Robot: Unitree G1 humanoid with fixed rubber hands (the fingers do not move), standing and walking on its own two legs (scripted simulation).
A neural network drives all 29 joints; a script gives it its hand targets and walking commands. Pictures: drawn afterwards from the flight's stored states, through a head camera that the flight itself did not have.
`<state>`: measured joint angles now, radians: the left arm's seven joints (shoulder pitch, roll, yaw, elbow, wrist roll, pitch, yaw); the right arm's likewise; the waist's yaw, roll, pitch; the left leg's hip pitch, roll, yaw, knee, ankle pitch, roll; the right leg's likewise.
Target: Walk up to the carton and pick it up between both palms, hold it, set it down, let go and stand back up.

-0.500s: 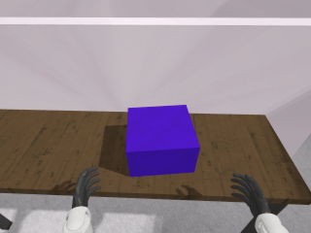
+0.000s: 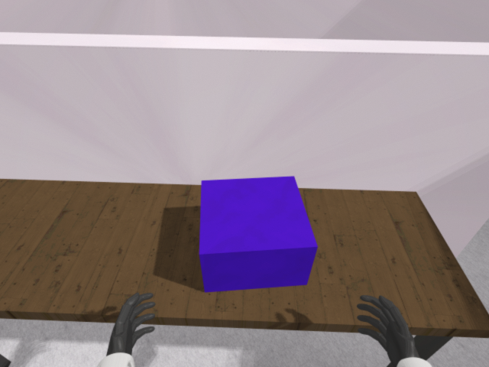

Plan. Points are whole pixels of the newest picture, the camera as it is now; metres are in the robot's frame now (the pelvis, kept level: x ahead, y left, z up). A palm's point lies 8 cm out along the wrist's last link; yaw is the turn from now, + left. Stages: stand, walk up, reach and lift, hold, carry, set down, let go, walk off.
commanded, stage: set down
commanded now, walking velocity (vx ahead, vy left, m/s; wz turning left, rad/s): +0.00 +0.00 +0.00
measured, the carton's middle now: (252, 230) +0.49 +0.01 -0.12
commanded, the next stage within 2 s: let go in 1.20 s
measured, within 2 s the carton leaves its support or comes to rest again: neither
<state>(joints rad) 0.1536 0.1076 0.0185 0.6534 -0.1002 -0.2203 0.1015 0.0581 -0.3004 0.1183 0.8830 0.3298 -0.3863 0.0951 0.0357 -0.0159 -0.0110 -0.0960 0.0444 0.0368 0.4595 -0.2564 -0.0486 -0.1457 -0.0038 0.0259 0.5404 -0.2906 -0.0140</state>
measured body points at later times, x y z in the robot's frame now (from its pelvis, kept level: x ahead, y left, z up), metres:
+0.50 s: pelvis +0.00 +0.01 +0.00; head -0.04 +0.01 +0.45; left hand +0.18 +0.22 -0.06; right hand +0.20 -0.21 -0.06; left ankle +0.00 +0.15 -0.74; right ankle +0.01 -0.11 -0.74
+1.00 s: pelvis +0.00 +0.01 +0.00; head -0.03 +0.01 +0.45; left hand +0.17 +0.23 -0.07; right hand +0.19 -0.20 -0.07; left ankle +0.00 +0.15 -0.74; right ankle +0.01 -0.11 -0.74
